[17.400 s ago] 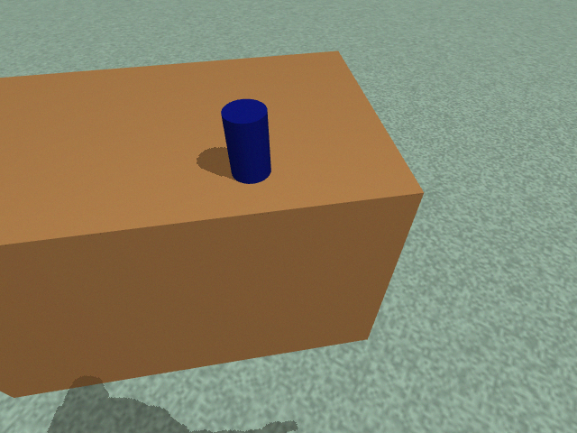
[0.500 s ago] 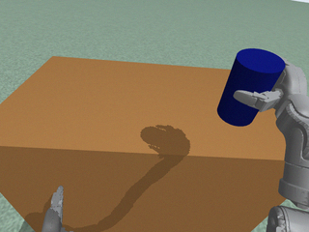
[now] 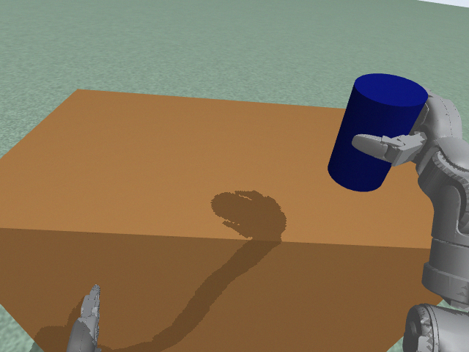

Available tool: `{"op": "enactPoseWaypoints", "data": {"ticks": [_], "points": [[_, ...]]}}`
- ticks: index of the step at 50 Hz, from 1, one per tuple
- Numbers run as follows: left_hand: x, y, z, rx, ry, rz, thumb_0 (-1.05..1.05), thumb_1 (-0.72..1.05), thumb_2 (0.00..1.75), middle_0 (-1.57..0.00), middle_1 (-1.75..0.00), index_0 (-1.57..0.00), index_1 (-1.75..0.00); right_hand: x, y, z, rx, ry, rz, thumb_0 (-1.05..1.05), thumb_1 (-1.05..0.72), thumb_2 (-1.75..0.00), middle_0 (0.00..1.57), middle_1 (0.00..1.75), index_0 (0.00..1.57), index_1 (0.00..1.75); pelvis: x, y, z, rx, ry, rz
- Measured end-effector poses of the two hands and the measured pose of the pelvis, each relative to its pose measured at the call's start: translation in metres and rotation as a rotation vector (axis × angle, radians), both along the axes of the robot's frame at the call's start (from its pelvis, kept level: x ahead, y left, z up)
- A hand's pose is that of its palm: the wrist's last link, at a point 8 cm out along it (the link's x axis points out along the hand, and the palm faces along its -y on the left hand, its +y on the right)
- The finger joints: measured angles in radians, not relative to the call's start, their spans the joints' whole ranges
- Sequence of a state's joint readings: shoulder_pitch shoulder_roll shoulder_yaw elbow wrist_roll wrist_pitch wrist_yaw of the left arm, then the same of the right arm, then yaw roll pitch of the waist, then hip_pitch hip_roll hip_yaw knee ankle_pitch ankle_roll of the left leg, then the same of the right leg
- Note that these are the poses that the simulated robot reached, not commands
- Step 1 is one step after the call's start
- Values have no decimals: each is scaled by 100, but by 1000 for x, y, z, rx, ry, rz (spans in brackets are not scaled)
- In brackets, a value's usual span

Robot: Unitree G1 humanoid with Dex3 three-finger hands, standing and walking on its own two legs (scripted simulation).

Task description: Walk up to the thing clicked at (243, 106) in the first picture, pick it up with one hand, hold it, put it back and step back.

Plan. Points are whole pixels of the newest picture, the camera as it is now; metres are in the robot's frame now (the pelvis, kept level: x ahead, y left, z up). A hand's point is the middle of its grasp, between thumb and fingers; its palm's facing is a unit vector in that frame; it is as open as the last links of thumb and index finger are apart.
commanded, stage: hold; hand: right
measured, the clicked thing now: (370, 135) +0.35 -0.17 +0.28
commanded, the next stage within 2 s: crouch in 1.72 s
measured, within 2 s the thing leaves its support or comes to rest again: neither
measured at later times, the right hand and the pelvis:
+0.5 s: hand (388, 120) +0.33 -0.17 +0.31, palm faces +0.17 +0.98 -0.05, open 11.8 cm; pelvis +0.00 +0.00 +0.00, yaw -1 degrees
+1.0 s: hand (385, 126) +0.32 -0.17 +0.30, palm faces +0.16 +0.99 -0.04, open 11.9 cm; pelvis -0.01 +0.00 +0.00, yaw +0 degrees
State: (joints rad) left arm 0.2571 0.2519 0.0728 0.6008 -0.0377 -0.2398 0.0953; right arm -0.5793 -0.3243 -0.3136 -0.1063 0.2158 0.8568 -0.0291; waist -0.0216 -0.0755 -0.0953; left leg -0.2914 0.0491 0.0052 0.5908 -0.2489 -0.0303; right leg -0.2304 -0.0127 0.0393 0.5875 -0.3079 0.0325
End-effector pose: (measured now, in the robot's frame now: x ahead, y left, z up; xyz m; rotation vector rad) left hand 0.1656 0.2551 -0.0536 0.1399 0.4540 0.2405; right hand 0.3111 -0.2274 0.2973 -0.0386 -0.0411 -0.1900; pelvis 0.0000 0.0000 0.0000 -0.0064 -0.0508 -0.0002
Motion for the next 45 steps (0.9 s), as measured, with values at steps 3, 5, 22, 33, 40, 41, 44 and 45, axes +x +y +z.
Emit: {"op": "enactPoseWaypoints", "data": {"ticks": [3, 5, 22, 33, 40, 41, 44, 45], "points": [[2, 1, 1, -2, -10, 3, -2, -60, 9, -6, -3, -3, -5, 0, 4, -4, -1, 12, 16, -4, 61, -97, 60, 101, 65, 102, 0, 0, 0, 0, -1, 2], [2, 1, 2, -3, -16, 4, -2, -60, 9, -6, -3, -3, -5, -1, 5, -6, 0, 14, 25, -4, 61, -97, 60, 101, 65, 102, 0, 0, 0, -1, -1, 2], [4, -2, -4, -3, 5, -27, -2, -60, 9, -5, -3, -3, -5, -18, 3, 13, -21, -47, 2, -4, 61, -97, 60, 101, 65, 102, -1, 5, 0, 3, -8, -7], [2, 10, 2, 12, -28, 0, -2, -60, 9, -5, -3, -3, -5, -4, 5, 14, 22, -14, 14, -4, 61, -97, 60, 101, 65, 102, -3, 6, 0, -3, 0, -5], [-6, 5, -2, 7, 8, -12, -2, -60, 9, -5, -3, -3, -5, -10, 2, 13, -4, -34, -16, -4, 61, -97, 60, 101, 64, 102, -3, 5, 0, -1, -2, 0], [-5, 3, -3, 4, 13, -16, -2, -60, 9, -5, -3, -3, -5, -11, 3, 12, -9, -32, -12, -4, 61, -97, 60, 101, 64, 102, -3, 5, 0, -1, -3, 0], [-3, -1, -3, -6, 7, -19, -2, -60, 9, -5, -3, -3, -5, -13, 7, 10, -14, -16, 9, -4, 61, -97, 60, 101, 64, 102, -4, 3, 0, 1, -7, -1], [-1, -2, -2, -8, -2, -18, -2, -60, 9, -5, -3, -3, -6, -14, 8, 9, -14, -11, 16, -4, 61, -97, 60, 101, 64, 102, -5, 3, 0, 1, -8, -1]]}}
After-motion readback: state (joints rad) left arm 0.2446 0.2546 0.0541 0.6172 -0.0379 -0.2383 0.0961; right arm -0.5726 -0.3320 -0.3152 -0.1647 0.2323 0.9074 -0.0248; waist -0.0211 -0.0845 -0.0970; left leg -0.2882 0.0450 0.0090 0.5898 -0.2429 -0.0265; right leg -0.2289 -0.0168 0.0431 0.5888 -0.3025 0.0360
